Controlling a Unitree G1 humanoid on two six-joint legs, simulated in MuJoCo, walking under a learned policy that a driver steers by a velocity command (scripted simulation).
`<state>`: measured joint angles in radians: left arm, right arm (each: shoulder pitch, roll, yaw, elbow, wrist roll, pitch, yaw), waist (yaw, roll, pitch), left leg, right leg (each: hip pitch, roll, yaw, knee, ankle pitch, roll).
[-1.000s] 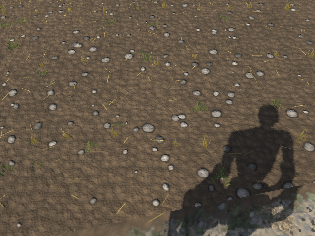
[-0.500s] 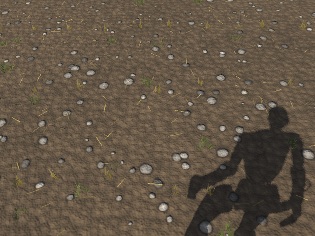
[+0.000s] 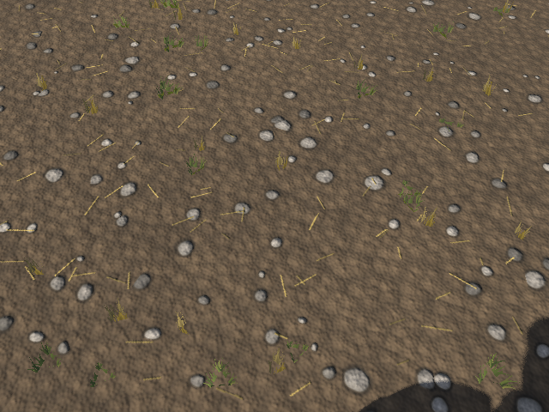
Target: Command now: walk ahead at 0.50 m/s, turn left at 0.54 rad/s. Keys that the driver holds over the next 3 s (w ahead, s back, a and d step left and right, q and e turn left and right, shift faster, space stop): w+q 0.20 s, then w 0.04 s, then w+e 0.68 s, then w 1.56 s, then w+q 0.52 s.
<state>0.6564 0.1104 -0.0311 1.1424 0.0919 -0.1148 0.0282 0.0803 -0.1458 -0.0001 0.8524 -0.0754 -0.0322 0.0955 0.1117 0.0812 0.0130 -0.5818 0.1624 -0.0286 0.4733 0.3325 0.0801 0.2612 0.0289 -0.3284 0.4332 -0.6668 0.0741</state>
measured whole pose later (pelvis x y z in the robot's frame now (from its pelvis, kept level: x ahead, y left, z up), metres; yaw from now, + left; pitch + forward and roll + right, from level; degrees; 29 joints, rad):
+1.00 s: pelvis +0.68 +0.06 -0.08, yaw -8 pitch +4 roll +1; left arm 0.41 0.23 0.08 0.87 -0.03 -0.07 0.02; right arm -0.06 -0.24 -0.05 0.80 0.01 -0.12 0.00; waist 0.09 0.02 -0.02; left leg -0.50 -0.03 -0.07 0.43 0.00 0.01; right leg -0.07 0.10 0.23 0.39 -0.37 -0.07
